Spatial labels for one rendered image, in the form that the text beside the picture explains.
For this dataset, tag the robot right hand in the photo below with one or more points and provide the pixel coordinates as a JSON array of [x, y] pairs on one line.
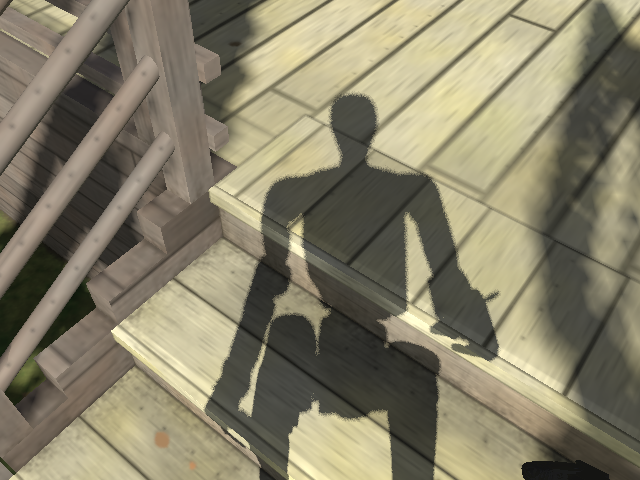
[[549, 470]]

